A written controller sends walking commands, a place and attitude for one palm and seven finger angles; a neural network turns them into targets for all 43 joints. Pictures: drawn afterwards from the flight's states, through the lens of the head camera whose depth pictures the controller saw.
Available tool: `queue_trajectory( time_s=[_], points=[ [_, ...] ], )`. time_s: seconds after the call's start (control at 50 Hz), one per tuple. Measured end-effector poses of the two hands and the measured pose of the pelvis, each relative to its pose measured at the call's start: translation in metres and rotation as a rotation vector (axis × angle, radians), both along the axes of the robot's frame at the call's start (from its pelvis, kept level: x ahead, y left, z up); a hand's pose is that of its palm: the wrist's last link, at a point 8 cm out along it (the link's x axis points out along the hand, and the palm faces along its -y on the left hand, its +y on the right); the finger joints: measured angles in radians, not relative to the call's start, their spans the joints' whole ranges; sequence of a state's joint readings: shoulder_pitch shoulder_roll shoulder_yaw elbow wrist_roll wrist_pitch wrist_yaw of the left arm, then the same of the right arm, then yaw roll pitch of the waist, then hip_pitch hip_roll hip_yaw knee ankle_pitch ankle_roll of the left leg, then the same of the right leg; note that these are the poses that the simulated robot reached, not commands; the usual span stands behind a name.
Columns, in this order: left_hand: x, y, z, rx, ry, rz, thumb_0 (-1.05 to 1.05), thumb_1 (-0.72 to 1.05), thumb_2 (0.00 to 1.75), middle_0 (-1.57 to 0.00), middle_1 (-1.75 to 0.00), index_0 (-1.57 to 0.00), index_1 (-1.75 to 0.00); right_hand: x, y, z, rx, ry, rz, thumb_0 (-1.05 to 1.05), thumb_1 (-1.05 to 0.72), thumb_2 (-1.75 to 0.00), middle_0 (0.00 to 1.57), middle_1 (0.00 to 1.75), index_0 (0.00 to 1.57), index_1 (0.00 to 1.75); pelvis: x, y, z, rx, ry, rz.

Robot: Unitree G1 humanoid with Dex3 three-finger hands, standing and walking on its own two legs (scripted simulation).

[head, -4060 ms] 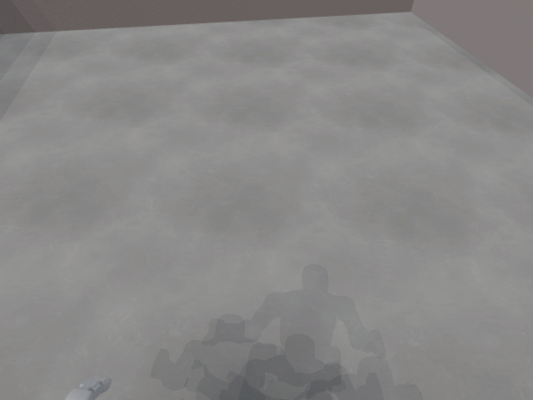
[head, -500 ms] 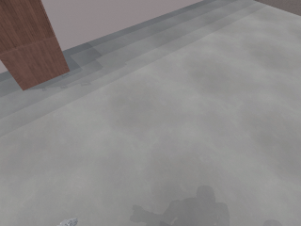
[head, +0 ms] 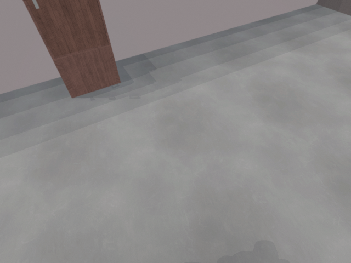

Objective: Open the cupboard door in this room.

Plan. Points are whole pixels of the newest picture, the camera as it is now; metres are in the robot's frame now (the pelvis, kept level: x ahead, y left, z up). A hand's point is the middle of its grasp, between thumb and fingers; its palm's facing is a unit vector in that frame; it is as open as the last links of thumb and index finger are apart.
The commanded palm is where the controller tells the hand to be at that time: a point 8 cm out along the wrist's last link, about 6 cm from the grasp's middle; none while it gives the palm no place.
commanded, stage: stand and wait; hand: left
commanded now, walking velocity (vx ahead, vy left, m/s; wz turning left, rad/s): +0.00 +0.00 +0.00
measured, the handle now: out of the picture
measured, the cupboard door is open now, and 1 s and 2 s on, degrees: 0 0 0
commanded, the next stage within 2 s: turn or walk to find it in 0.26 s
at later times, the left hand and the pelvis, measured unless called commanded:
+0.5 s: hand out of the picture -0.05 +0.22 -0.18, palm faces +0.06 -0.98 -0.19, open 7.4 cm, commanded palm none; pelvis -0.03 +0.04 +0.00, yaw +1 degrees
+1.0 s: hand out of the picture -0.03 +0.19 -0.18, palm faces +0.06 -0.98 -0.17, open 7.3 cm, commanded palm none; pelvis -0.02 +0.03 +0.00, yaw +1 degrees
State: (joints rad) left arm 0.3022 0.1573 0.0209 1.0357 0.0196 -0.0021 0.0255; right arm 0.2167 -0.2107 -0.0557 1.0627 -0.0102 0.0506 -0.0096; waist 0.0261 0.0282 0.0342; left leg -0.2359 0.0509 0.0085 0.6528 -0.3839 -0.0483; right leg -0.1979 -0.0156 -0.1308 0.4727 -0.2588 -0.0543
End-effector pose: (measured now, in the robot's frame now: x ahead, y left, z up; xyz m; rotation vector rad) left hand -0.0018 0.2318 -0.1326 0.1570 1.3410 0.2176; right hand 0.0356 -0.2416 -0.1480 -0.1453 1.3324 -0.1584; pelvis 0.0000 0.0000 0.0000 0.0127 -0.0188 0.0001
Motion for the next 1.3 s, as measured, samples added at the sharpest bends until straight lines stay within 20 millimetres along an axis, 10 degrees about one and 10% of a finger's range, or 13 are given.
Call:
queue_trajectory(
  time_s=[0.24, 0.6, 1.3],
  points=[
    [-0.059, 0.005, -0.020, -0.105, 0.124, 0.024, 0.01, 0.91, 0.90, -0.20, -0.30, -0.20, -0.30, 0.006, 0.042, 0.017, -0.035, -0.101, 0.029, 0.00, -0.94, -0.90, 0.20, 0.30, 0.20, 0.30, -0.014, 0.028, 0.002, -0.021, -0.038, -0.020],
    [-0.048, 0.041, -0.010, -0.012, 0.071, 0.018, 0.00, 0.91, 0.90, -0.20, -0.30, -0.20, -0.30, -0.088, 0.064, -0.004, 0.038, 0.128, -0.010, 0.00, -0.92, -0.90, 0.20, 0.30, 0.20, 0.30, -0.035, 0.040, -0.002, -0.009, -0.003, 0.022],
    [-0.046, 0.005, -0.020, -0.064, 0.061, 0.070, 0.00, 0.91, 0.90, -0.20, -0.30, -0.21, -0.30, -0.072, 0.050, -0.005, 0.034, 0.119, 0.022, 0.00, -0.91, -0.90, 0.20, 0.30, 0.20, 0.30, -0.028, 0.023, -0.005, -0.024, -0.005, 0.059]
  ],
)
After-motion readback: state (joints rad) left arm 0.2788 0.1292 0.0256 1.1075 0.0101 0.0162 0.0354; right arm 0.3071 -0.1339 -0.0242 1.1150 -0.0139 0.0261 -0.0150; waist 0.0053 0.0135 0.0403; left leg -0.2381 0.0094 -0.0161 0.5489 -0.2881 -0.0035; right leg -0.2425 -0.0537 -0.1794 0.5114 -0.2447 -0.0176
